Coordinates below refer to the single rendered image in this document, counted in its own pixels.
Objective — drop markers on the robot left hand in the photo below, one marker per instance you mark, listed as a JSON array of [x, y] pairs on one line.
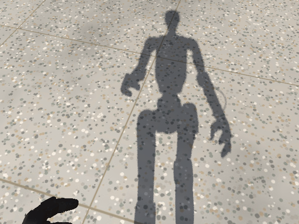
[[50, 208]]

